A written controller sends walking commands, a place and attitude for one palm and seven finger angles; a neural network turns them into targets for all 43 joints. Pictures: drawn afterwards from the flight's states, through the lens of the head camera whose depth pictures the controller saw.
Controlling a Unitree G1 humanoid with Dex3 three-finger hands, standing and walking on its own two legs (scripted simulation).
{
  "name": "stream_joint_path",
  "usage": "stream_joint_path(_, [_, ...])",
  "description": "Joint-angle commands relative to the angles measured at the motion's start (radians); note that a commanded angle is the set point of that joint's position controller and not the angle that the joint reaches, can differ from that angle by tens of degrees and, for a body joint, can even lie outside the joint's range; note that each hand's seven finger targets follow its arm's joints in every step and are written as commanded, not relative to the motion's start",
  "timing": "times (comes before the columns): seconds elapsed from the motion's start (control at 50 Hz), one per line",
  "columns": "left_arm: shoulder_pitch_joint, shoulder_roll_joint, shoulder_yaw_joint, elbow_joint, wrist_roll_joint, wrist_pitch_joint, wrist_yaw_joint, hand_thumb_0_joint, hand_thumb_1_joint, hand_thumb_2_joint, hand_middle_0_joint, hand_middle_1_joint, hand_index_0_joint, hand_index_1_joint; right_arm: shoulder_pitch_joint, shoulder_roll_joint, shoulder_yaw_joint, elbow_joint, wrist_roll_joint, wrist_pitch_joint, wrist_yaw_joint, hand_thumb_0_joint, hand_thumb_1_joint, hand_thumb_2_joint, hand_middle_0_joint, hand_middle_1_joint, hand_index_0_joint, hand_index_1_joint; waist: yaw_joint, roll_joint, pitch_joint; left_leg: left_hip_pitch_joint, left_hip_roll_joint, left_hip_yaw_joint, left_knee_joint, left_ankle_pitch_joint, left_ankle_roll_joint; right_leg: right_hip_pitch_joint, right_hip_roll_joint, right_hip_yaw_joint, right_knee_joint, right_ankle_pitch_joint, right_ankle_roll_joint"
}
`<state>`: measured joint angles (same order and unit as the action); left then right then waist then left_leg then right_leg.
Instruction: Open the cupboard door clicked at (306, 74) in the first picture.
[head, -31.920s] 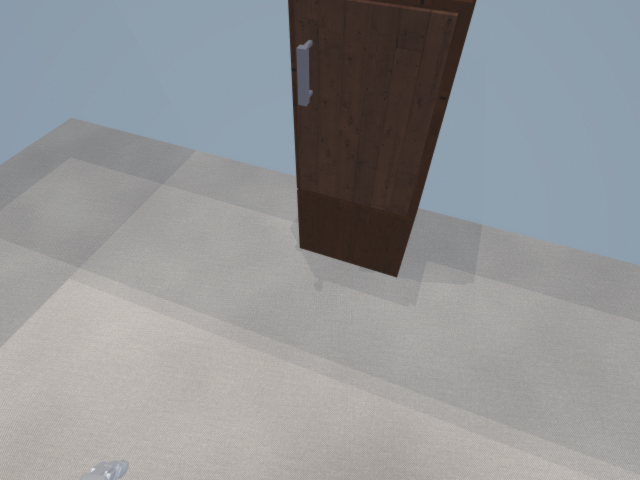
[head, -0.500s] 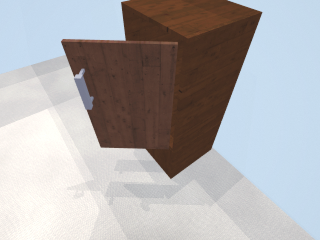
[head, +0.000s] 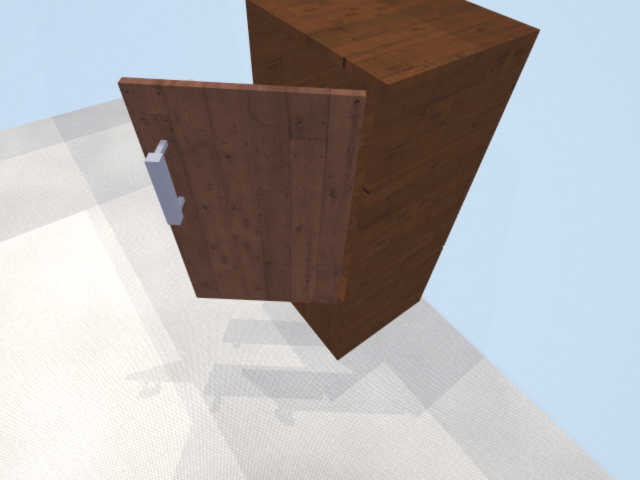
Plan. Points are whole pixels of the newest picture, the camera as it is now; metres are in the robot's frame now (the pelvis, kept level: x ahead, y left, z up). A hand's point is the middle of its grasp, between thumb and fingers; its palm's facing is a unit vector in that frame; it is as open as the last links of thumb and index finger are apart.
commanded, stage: come to a stop and stand still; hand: left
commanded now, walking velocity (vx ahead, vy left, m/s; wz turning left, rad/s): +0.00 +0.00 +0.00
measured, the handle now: (169, 183) +0.57 +0.31 +0.01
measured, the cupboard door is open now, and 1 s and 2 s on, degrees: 52 52 52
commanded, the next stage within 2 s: look again from close up in 0.28 s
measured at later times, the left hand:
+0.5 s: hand out of the picture +0.04 +0.21 -0.17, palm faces +0.00 -0.97 -0.24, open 7.4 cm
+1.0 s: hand out of the picture +0.03 +0.19 -0.17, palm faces +0.01 -0.98 -0.21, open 7.4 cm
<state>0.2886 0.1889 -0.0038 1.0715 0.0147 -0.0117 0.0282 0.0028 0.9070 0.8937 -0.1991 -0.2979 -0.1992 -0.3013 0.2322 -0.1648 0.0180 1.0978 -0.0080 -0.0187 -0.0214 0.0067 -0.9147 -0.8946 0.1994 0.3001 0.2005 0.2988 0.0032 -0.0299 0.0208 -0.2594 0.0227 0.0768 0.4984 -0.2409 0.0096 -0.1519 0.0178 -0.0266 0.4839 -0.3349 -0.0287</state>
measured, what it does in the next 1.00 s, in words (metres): stands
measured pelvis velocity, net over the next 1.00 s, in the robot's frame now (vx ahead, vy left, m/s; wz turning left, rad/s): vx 0.02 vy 0.00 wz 0.00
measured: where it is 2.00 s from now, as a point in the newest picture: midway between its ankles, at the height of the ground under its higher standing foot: outside the picture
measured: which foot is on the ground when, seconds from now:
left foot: down 0.00-1.00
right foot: down 0.00-1.00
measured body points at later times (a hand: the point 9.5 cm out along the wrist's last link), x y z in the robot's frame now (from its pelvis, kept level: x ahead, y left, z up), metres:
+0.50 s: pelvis +0.01 +0.01 +0.00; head +0.03 +0.01 +0.45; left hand +0.04 +0.26 -0.15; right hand +0.07 -0.24 -0.14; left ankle +0.01 +0.11 -0.74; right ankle -0.05 -0.10 -0.74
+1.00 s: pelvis +0.02 +0.00 +0.01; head +0.03 +0.01 +0.45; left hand +0.03 +0.24 -0.15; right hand +0.05 -0.24 -0.15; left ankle +0.01 +0.11 -0.74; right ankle -0.05 -0.10 -0.74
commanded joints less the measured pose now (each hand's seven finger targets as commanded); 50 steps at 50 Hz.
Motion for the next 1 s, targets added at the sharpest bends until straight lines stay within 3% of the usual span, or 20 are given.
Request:
stream_joint_path(0.0, [0.037, 0.132, 0.024, -0.027, 0.004, -0.018, 0.008, 0.000, 0.900, 0.900, -0.200, -0.300, -0.200, -0.300, 0.014, -0.145, -0.032, -0.039, -0.004, -0.016, -0.008, 0.000, -0.900, -0.900, 0.200, 0.300, 0.200, 0.300, -0.002, 0.035, -0.015, 0.080, 0.098, -0.100, -0.072, 0.214, 0.037, -0.053, -0.114, 0.096, -0.083, 0.264, -0.010])
stream_joint_path(0.08, [0.034, 0.139, 0.026, -0.020, 0.005, -0.019, 0.007, 0.000, 0.900, 0.900, -0.200, -0.300, -0.200, -0.300, -0.008, -0.162, -0.034, -0.042, -0.004, -0.019, -0.010, 0.000, -0.900, -0.900, 0.200, 0.300, 0.200, 0.300, -0.001, 0.030, -0.034, 0.113, 0.103, -0.099, -0.072, 0.267, 0.042, -0.046, -0.118, 0.096, -0.081, 0.302, -0.007])
stream_joint_path(0.36, [0.000, 0.172, 0.026, -0.021, 0.006, -0.015, 0.002, 0.000, 0.900, 0.900, -0.200, -0.300, -0.200, -0.300, -0.053, -0.186, -0.028, -0.039, -0.004, -0.016, -0.006, 0.000, -0.900, -0.900, 0.200, 0.300, 0.200, 0.300, 0.006, 0.014, -0.017, 0.117, 0.097, -0.109, -0.105, 0.245, 0.039, -0.027, -0.128, 0.093, -0.113, 0.288, -0.001])
stream_joint_path(0.42, [-0.003, 0.173, 0.025, -0.017, 0.003, -0.014, 0.002, 0.000, 0.900, 0.900, -0.200, -0.300, -0.200, -0.300, -0.055, -0.191, -0.026, -0.033, -0.005, -0.017, -0.006, 0.000, -0.900, -0.900, 0.200, 0.300, 0.200, 0.300, 0.005, 0.033, -0.026, 0.129, 0.098, -0.109, -0.108, 0.262, 0.038, -0.024, -0.131, 0.093, -0.115, 0.294, -0.001])
stream_joint_path(0.98, [0.034, 0.138, 0.019, 0.012, 0.002, -0.016, 0.008, 0.000, 0.900, 0.900, -0.200, -0.300, -0.200, -0.300, -0.009, -0.151, -0.021, 0.010, -0.001, -0.015, -0.013, 0.000, -0.900, -0.900, 0.200, 0.300, 0.200, 0.300, 0.004, 0.016, -0.009, 0.139, 0.095, -0.100, -0.122, 0.264, 0.028, -0.008, -0.134, 0.088, -0.144, 0.336, 0.002])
